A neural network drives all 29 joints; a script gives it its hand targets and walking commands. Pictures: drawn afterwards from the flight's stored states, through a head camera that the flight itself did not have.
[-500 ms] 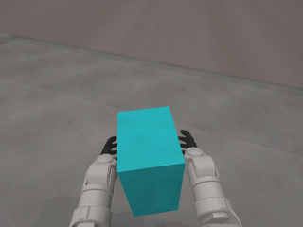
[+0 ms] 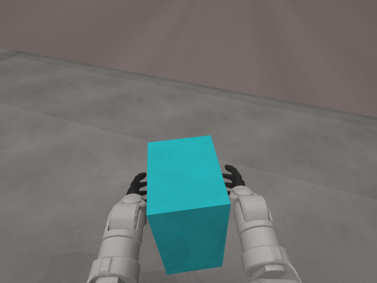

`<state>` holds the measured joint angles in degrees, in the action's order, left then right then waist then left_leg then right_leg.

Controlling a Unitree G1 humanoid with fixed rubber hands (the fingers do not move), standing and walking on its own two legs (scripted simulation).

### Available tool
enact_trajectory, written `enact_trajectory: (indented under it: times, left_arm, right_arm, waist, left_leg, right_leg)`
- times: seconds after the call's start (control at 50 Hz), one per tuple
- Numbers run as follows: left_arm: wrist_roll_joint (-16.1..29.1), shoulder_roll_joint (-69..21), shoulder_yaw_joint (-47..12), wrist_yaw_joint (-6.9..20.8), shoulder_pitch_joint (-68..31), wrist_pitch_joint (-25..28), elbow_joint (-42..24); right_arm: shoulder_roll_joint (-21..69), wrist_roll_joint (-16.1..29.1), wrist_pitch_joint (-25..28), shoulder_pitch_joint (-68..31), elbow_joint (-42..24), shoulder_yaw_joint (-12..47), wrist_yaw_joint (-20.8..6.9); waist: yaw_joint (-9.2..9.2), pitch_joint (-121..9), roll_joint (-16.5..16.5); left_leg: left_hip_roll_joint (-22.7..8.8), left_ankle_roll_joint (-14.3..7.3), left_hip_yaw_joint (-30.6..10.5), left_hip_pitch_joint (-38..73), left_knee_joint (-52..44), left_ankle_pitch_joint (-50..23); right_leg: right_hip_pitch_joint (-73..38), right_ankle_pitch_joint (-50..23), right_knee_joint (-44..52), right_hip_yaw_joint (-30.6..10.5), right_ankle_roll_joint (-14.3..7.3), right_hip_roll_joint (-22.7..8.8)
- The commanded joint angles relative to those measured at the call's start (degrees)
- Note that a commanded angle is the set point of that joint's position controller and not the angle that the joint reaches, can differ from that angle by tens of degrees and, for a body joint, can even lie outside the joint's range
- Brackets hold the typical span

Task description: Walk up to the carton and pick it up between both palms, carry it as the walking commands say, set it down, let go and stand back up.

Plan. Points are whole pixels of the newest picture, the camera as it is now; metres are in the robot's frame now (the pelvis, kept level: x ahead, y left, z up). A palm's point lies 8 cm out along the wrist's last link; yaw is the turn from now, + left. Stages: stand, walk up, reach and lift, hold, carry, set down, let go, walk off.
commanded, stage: hold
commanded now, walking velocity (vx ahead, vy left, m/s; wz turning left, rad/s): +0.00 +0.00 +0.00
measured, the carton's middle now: (187, 208) +0.31 -0.01 +0.00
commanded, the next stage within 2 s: carry in 0.64 s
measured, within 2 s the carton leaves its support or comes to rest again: neither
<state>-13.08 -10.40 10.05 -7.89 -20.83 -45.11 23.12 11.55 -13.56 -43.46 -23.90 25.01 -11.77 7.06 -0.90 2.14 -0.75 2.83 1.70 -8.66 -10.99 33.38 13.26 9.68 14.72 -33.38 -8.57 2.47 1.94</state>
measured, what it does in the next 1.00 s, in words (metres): stands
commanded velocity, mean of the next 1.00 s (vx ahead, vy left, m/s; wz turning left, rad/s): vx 0.00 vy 0.12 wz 0.00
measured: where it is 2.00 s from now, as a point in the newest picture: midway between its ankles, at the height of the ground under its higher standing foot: outside the picture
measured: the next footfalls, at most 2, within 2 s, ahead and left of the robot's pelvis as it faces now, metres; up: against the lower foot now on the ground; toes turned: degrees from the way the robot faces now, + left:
right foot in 1.08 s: +0.07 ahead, -0.08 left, +0.00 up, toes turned -3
left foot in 1.24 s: +0.05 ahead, +0.20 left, +0.00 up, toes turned +8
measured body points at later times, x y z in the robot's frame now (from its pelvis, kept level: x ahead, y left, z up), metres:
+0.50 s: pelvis +0.00 +0.00 +0.00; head -0.04 +0.00 +0.45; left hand +0.31 +0.11 +0.03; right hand +0.32 -0.12 +0.04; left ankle +0.07 +0.13 -0.73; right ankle +0.05 -0.15 -0.73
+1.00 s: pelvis -0.01 +0.04 -0.02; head -0.01 +0.04 +0.43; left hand +0.30 +0.18 +0.06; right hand +0.32 -0.06 +0.07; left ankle +0.03 +0.14 -0.73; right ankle +0.04 -0.13 -0.72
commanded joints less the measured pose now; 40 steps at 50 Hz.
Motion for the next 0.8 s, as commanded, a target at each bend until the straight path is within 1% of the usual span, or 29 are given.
enact_trajectory:
  times: [0.0,0.02,0.04,0.06,0.12,0.14,0.18,0.2,0.28,0.3,0.32,0.34,0.38,0.44,0.5,0.52,0.54,0.56,0.58,0.6,0.62,0.64,0.66,0.68,0.7,0.72,0.74,0.76,0.78]
  left_arm:
    - [17.8,-65.27,-32.09,16.85,-48.01,5.17,-8.82]
    - [17.55,-65.4,-31.91,16.8,-47.84,5.1,-8.32]
    - [17.53,-65.82,-32.03,16.72,-48.3,5.1,-7.91]
    - [17.68,-65.67,-32.05,16.63,-49.27,5.32,-8.64]
    - [18.26,-65.77,-33.03,16.32,-51.29,5.67,-9.91]
    - [18.04,-65.81,-32.78,16.3,-50.69,5.42,-9.15]
    - [17.87,-66.12,-32.67,16.1,-49.26,5.35,-8.07]
    - [17.91,-65.78,-32.44,16.02,-50.05,5.45,-8.64]
    - [17.59,-65.45,-32.9,15.8,-48.37,5.12,-8.89]
    - [17.89,-65.3,-32.95,15.7,-48.33,5.23,-9.45]
    - [17.89,-65.47,-33.43,15.72,-47.64,5.03,-9.23]
    - [17.91,-64.96,-33.19,15.67,-47.19,5.0,-9.63]
    - [18.39,-65.06,-33.9,15.71,-46.63,5.05,-11.15]
    - [17.92,-64.29,-33.32,15.79,-44.16,4.62,-10.56]
    - [18.21,-63.94,-33.53,15.95,-44.0,4.67,-11.72]
    - [18.36,-64.27,-33.64,16.07,-42.81,4.65,-11.63]
    - [18.53,-64.28,-34.0,16.05,-42.9,4.71,-12.6]
    - [18.64,-63.91,-33.74,16.09,-43.1,4.81,-13.02]
    - [18.22,-63.94,-33.53,16.18,-42.17,4.58,-12.11]
    - [18.5,-63.96,-33.99,16.2,-41.84,4.64,-13.07]
    - [17.54,-60.25,-32.36,15.32,-44.29,3.76,-15.39]
    - [18.42,-59.8,-33.45,14.95,-45.6,3.37,-18.04]
    - [19.69,-60.19,-34.81,14.57,-47.2,2.79,-20.68]
    - [20.48,-60.54,-35.15,13.8,-45.85,1.82,-21.95]
    - [21.28,-60.23,-35.9,13.14,-44.96,0.9,-24.01]
    - [22.02,-60.35,-36.3,12.29,-43.42,-0.22,-25.77]
    - [22.34,-60.2,-36.42,11.51,-41.23,-1.31,-27.08]
    - [22.65,-59.46,-36.73,10.47,-39.9,-2.57,-29.65]
    - [22.05,-58.57,-36.54,9.5,-37.63,-3.91,-30.18]
  right_arm:
    - [67.34,17.86,3.49,-38.79,-3.41,31.37,-16.29]
    - [67.06,17.81,3.52,-39.19,-3.18,31.15,-16.39]
    - [66.8,18.07,3.63,-39.64,-3.1,31.03,-16.43]
    - [66.89,17.95,3.61,-39.93,-2.48,30.59,-16.46]
    - [66.95,18.06,3.83,-40.55,-3.04,31.28,-16.33]
    - [66.8,18.16,3.66,-40.63,-2.8,31.21,-16.36]
    - [66.51,18.38,3.7,-40.7,-3.74,31.94,-16.27]
    - [66.41,18.48,3.72,-41.11,-3.73,31.73,-16.27]
    - [66.45,18.71,3.37,-39.45,-3.72,32.11,-16.18]
    - [66.88,18.98,3.37,-39.85,-4.7,32.9,-16.12]
    - [66.67,18.66,3.26,-38.09,-4.4,32.92,-16.05]
    - [66.4,18.63,3.15,-38.0,-4.64,32.83,-15.95]
    - [67.21,19.28,3.04,-37.05,-5.76,33.95,-15.96]
    - [66.69,19.29,2.66,-36.21,-6.73,34.21,-15.79]
    - [67.32,19.61,2.61,-35.17,-7.19,34.63,-15.77]
    - [67.21,19.95,2.76,-35.56,-8.75,35.29,-15.74]
    - [67.4,20.03,2.62,-34.74,-8.86,35.49,-15.77]
    - [67.54,20.25,2.63,-34.95,-9.31,35.85,-15.78]
    - [67.35,20.15,2.62,-34.75,-8.84,35.38,-15.73]
    - [67.78,20.46,2.57,-34.33,-9.7,36.03,-15.71]
    - [61.73,20.68,1.62,-38.87,-13.37,35.0,-14.76]
    - [62.14,21.59,1.11,-39.72,-15.46,36.4,-14.16]
    - [62.58,22.32,0.49,-40.84,-17.45,37.19,-13.51]
    - [63.18,22.62,-0.72,-39.04,-17.98,37.83,-12.71]
    - [63.34,23.03,-2.04,-37.18,-19.14,38.86,-11.97]
    - [63.25,23.97,-3.34,-37.41,-21.52,40.09,-11.01]
    - [62.92,24.97,-4.59,-37.0,-23.73,41.15,-10.28]
    - [62.25,26.2,-5.99,-37.17,-26.26,41.93,-9.41]
    - [62.16,26.53,-7.51,-35.03,-26.14,42.4,-8.83]
  waist:
    - [-0.44,-21.24,1.05]
    - [-0.51,-20.76,1.26]
    - [-0.64,-20.8,2.64]
    - [-0.7,-21.4,2.0]
    - [-0.99,-23.22,2.34]
    - [-0.85,-23.09,1.77]
    - [-0.81,-22.9,1.9]
    - [-0.51,-22.85,1.6]
    - [-0.58,-22.98,2.41]
    - [-0.2,-23.97,1.45]
    - [-0.79,-23.51,1.8]
    - [-0.5,-23.16,1.38]
    - [-0.61,-25.03,1.65]
    - [-0.2,-24.2,0.39]
    - [-0.11,-24.38,0.33]
    - [0.15,-24.68,0.1]
    - [-0.15,-25.41,0.7]
    - [0.23,-25.36,-0.05]
    - [0.18,-25.07,0.6]
    - [0.29,-25.98,0.34]
    - [0.5,-27.51,6.66]
    - [0.79,-26.67,6.51]
    - [1.15,-25.6,5.6]
    - [1.15,-26.82,0.85]
    - [1.19,-28.94,-5.49]
    - [1.3,-30.15,-11.03]
    - [1.24,-31.25,-13.49]
    - [1.08,-31.82,-14.05]
    - [1.1,-32.16,-14.16]
  left_leg:
    - [2.19,-0.93,3.82,5.82,-7.84,4.03]
    - [2.09,-1.0,3.6,5.44,-7.86,4.9]
    - [2.11,-0.9,3.5,5.04,-8.06,5.87]
    - [2.14,-0.85,3.5,5.47,-7.83,5.54]
    - [2.1,-0.81,3.4,6.04,-7.33,4.7]
    - [2.08,-0.86,3.21,5.45,-7.33,5.09]
    - [1.95,-0.93,3.13,5.44,-7.48,4.47]
    - [2.05,-0.93,3.08,4.99,-7.41,5.1]
    - [2.03,-0.91,2.95,5.65,-7.16,3.31]
    - [2.03,-0.98,3.17,6.26,-6.99,2.57]
    - [2.16,-0.92,3.25,5.95,-7.08,1.59]
    - [2.15,-0.82,3.35,5.77,-7.12,0.38]
    - [2.37,-0.88,3.42,6.7,-6.74,-1.42]
    - [2.55,-1.0,3.62,6.43,-6.96,-2.52]
    - [2.77,-1.1,3.74,6.7,-6.83,-3.63]
    - [2.84,-1.15,3.67,6.99,-6.83,-4.8]
    - [2.93,-1.1,3.73,7.64,-6.75,-5.57]
    - [2.81,-1.12,3.61,7.48,-6.88,-5.61]
    - [2.96,-1.09,3.68,7.21,-6.88,-5.28]
    - [3.0,-1.15,3.73,7.82,-6.81,-6.36]
    - [-8.45,-2.65,-3.58,1.69,-3.89,-9.16]
    - [-7.89,-3.43,-3.39,-2.93,-3.76,-6.5]
    - [-6.22,-3.45,-1.92,-7.75,-2.35,-2.29]
    - [-4.36,-2.82,0.76,-11.39,2.66,-2.75]
    - [-1.83,-1.59,3.9,-14.51,8.69,0.23]
    - [-0.44,-0.55,5.31,-16.48,17.1,8.64]
    - [-2.13,-0.23,5.38,-18.31,17.77,10.04]
    - [-3.55,-0.51,5.22,-18.55,16.16,10.59]
    - [-3.9,-1.18,5.28,-17.09,13.66,10.3]
  right_leg:
    - [0.66,2.63,7.38,5.13,-2.42,2.87]
    - [1.01,3.41,7.25,5.13,-2.39,2.79]
    - [0.73,3.47,6.98,5.2,-2.55,2.8]
    - [0.87,3.33,6.85,5.3,-2.51,2.88]
    - [0.86,2.29,6.32,5.2,-2.62,2.84]
    - [0.51,2.56,6.2,5.22,-2.45,2.9]
    - [0.46,1.89,6.13,5.3,-2.48,2.89]
    - [0.59,2.47,6.03,5.36,-2.43,2.97]
    - [0.82,0.81,5.92,5.2,-2.43,2.76]
    - [0.78,0.24,5.9,5.23,-2.36,2.84]
    - [0.46,-0.59,6.05,5.26,-2.41,2.81]
    - [0.21,-1.53,6.25,5.32,-2.3,2.85]
    - [-0.4,-3.01,6.16,5.05,-2.19,2.76]
    - [-0.57,-3.65,6.69,5.09,-1.82,2.83]
    - [-0.97,-4.64,6.97,4.77,-1.71,2.61]
    - [-1.23,-5.69,6.98,4.77,-1.64,2.62]
    - [-1.3,-6.61,6.98,4.64,-1.62,2.56]
    - [-1.56,-6.69,6.88,4.8,-1.47,2.73]
    - [-1.7,-6.34,7.12,4.65,-1.52,2.54]
    - [-1.96,-7.45,7.07,4.49,-1.45,2.58]
    - [4.38,-10.87,-0.34,2.2,-1.87,-7.51]
    - [3.51,-9.58,-0.73,2.08,-2.38,-6.77]
    - [2.27,-7.28,0.02,0.91,-2.84,-7.48]
    - [-0.11,-9.4,2.47,-3.55,-4.03,-10.73]
    - [-2.93,-12.86,5.18,-9.64,-6.01,-14.98]
    - [-2.87,-15.37,8.28,-17.21,-8.97,-20.38]
    - [-3.78,-18.1,8.12,-20.03,-10.48,-23.05]
    - [-3.33,-21.72,6.87,-20.22,-10.75,-23.83]
    - [-1.7,-23.07,6.08,-19.56,-10.61,-23.53]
